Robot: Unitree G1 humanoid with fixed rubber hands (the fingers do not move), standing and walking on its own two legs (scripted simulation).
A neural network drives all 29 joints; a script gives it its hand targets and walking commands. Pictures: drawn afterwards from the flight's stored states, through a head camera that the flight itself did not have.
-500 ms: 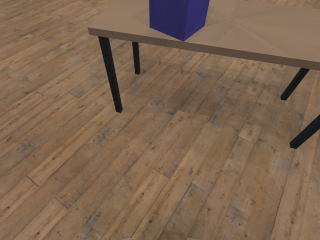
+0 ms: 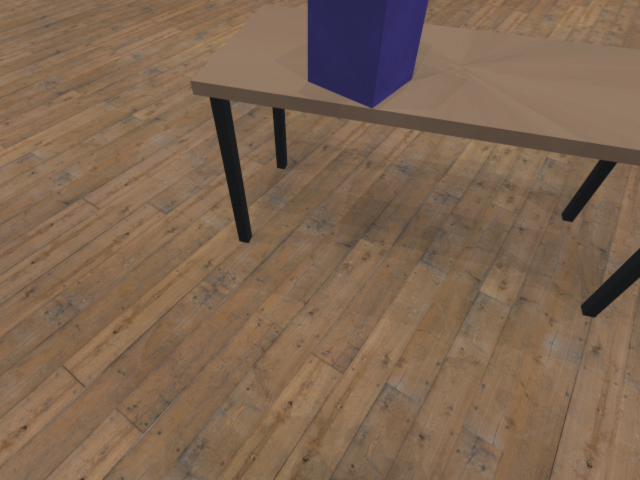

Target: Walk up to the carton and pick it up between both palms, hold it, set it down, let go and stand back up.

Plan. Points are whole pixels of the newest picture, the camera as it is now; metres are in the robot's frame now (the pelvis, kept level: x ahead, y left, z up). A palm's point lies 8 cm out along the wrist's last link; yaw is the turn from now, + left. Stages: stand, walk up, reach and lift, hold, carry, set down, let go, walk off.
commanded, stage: stand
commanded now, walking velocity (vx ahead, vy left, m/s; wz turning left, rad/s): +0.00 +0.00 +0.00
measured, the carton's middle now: (365, 32) +1.11 -0.10 +0.07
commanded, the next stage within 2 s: walk up in 0.50 s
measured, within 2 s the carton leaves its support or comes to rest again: neither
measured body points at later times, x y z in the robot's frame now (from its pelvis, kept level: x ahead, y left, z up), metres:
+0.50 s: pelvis +0.00 +0.01 +0.02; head +0.02 +0.01 +0.47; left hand +0.08 +0.28 -0.13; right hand +0.08 -0.27 -0.11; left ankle +0.00 +0.12 -0.71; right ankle +0.00 -0.13 -0.71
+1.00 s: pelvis +0.06 -0.02 +0.00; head +0.05 -0.04 +0.44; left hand +0.11 +0.28 -0.12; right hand +0.06 -0.33 -0.15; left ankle +0.01 +0.11 -0.69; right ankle +0.05 -0.12 -0.71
